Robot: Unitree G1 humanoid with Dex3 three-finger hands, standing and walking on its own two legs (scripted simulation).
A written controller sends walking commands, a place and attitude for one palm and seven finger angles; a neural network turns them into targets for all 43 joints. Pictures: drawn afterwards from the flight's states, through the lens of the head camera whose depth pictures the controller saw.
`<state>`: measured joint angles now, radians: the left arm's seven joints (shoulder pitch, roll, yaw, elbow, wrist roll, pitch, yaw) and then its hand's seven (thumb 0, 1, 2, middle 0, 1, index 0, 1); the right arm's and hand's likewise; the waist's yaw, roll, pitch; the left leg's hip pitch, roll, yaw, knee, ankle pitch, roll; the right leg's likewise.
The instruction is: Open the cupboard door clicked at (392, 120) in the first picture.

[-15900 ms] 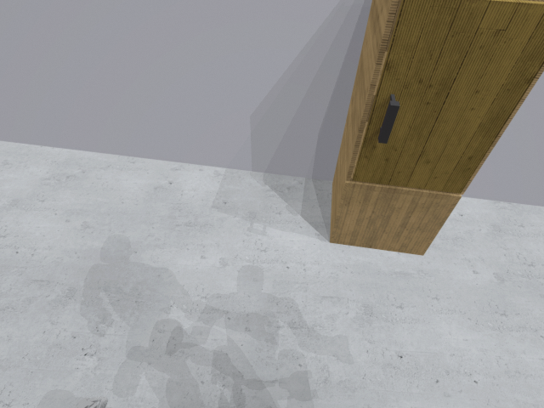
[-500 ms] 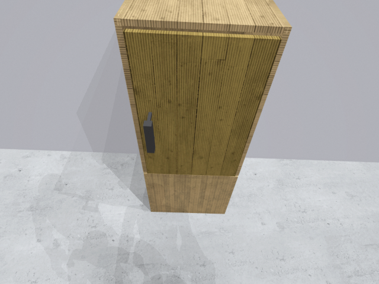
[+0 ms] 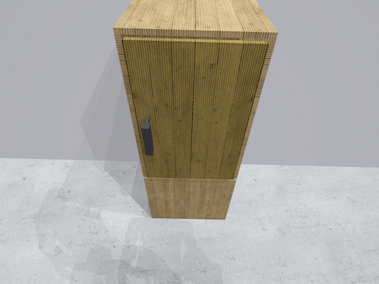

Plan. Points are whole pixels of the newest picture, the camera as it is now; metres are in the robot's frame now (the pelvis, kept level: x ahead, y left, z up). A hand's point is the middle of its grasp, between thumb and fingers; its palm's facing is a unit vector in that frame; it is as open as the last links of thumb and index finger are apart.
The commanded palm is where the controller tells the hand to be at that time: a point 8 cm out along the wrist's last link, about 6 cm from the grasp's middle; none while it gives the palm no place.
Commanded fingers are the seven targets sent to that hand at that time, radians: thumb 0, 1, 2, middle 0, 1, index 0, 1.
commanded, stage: shuffle to correct the standing spot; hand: left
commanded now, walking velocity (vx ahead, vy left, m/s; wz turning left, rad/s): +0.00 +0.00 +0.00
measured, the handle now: (148, 135) +0.59 +0.18 -0.06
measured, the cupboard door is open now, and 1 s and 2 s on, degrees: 0 0 0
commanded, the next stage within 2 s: come to a stop and stand still in 0.32 s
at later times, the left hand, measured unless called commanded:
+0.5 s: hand out of the picture -0.02 +0.13 -0.18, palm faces +0.09 -0.99 -0.14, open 7.4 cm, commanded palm none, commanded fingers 0.00 0.90 0.90 -0.20 -0.30 -0.20 -0.30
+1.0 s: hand out of the picture +0.03 +0.19 -0.18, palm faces +0.03 -0.97 -0.24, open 7.4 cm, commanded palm none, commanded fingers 0.00 0.90 0.90 -0.20 -0.30 -0.20 -0.30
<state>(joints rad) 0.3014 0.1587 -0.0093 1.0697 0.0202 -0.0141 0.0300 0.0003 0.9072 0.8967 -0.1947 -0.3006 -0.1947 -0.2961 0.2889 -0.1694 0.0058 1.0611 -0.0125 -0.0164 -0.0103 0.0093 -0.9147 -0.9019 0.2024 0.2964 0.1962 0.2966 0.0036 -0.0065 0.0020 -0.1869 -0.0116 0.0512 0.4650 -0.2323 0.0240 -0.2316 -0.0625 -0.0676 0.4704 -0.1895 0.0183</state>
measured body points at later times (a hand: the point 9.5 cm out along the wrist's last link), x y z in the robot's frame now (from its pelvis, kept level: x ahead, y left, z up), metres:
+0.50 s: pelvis +0.03 -0.03 -0.01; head +0.03 -0.02 +0.44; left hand -0.03 +0.18 -0.17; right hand +0.00 -0.24 -0.16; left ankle +0.02 +0.10 -0.74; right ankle +0.04 -0.13 -0.74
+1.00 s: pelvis +0.00 -0.01 -0.01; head -0.01 -0.01 +0.44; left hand +0.03 +0.24 -0.16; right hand +0.05 -0.24 -0.15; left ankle +0.02 +0.10 -0.74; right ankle +0.04 -0.13 -0.74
